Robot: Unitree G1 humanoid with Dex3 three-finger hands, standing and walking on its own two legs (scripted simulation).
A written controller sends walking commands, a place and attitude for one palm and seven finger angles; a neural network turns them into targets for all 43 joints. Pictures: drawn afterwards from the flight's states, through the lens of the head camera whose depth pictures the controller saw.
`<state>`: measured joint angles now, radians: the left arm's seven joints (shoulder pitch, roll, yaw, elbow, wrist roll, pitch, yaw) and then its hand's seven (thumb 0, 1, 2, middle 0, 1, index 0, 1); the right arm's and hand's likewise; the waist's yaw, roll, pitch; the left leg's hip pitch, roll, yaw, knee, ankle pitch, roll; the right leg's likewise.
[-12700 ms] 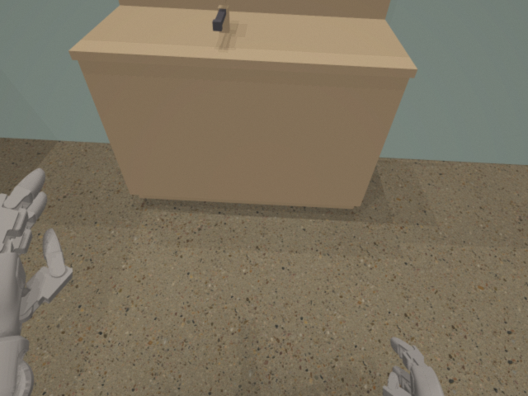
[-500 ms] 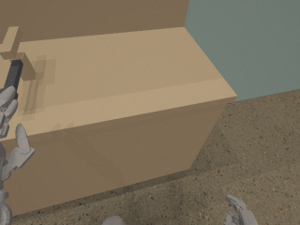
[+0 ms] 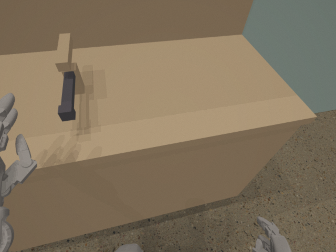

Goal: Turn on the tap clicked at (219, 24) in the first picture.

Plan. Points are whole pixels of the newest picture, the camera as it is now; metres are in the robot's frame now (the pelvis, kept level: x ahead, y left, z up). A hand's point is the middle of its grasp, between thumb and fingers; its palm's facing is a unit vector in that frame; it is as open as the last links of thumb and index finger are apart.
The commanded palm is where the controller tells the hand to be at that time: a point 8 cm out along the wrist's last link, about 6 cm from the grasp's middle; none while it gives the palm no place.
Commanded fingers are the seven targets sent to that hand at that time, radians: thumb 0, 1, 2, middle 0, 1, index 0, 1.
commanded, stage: come to a stop and stand still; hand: left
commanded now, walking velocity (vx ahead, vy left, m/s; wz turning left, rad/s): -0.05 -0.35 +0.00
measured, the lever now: (67, 112) +0.37 +0.27 +0.12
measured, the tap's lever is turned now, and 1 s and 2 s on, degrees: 0 0 0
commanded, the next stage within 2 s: look again from close up in 1.44 s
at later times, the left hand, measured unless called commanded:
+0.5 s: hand (28, 161) +0.22 +0.25 +0.18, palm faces +0.39 -0.86 -0.33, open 7.4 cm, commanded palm +0.16 +0.29 +0.20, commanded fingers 0.00 0.90 0.90 -0.20 -0.30 -0.20 -0.30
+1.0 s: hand (13, 140) +0.24 +0.28 +0.19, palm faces +0.39 -0.86 -0.34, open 7.4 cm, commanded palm +0.18 +0.30 +0.20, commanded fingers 0.00 0.90 0.90 -0.20 -0.30 -0.20 -0.30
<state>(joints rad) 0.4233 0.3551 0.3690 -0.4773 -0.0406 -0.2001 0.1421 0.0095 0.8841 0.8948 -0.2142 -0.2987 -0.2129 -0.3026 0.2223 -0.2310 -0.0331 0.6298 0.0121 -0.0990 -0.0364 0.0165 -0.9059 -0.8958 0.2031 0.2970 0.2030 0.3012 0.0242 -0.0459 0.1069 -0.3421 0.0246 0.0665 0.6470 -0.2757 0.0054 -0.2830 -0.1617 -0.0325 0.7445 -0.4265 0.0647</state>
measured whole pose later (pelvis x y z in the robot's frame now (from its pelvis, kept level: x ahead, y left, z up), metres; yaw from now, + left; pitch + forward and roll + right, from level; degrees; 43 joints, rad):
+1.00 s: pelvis +0.01 +0.03 +0.02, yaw -3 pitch -1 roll -1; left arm 0.38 0.38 0.39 -0.46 -0.06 -0.20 0.12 0.01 0.88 0.89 -0.22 -0.30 -0.22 -0.30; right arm 0.23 -0.20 0.02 0.61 0.01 -0.15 -0.04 0.02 -0.91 -0.90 0.20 0.30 0.20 0.30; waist 0.04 -0.04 0.07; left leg -0.26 -0.01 0.04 0.48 -0.21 0.05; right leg -0.17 0.03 -0.05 0.43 -0.24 -0.02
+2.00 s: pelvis +0.02 +0.04 +0.03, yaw -3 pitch -1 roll -1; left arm 0.43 0.36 0.34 -0.46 -0.06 -0.16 0.12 0.01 0.89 0.89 -0.21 -0.30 -0.21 -0.30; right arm 0.19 -0.20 0.01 0.58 0.02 -0.09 -0.04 0.02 -0.91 -0.90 0.20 0.30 0.20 0.30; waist 0.02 -0.01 0.05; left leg -0.22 -0.03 0.04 0.44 -0.20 0.06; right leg -0.12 0.01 -0.05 0.37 -0.22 0.00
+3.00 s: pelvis +0.01 -0.03 +0.02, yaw -4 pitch -1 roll -1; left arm 0.47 0.41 0.39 -0.57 -0.10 -0.13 0.08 0.01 0.89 0.89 -0.21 -0.30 -0.21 -0.30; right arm 0.21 -0.20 -0.02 0.55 0.02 -0.05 -0.03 0.02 -0.91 -0.90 0.20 0.30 0.20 0.30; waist -0.01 0.00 0.09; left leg -0.30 0.08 0.00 0.58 -0.26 -0.04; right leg -0.20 0.12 -0.08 0.48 -0.27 -0.09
